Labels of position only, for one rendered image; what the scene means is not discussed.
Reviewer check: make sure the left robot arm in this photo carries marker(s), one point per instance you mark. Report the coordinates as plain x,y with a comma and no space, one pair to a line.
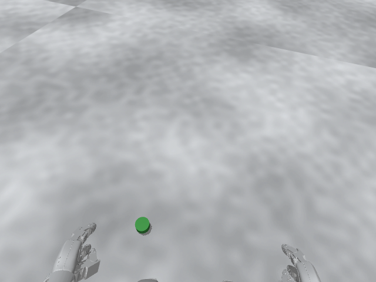
60,276

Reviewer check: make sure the tin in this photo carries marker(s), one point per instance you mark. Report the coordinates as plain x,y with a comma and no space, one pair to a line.
142,225

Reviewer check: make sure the right robot hand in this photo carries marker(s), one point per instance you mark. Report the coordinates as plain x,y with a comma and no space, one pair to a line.
303,271

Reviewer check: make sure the left robot hand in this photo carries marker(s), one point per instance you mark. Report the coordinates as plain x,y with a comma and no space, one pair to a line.
72,253

